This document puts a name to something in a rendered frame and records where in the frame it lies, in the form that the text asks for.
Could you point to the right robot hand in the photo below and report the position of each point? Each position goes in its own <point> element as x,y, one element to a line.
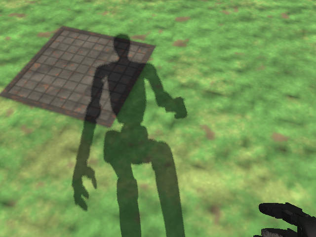
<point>306,224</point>

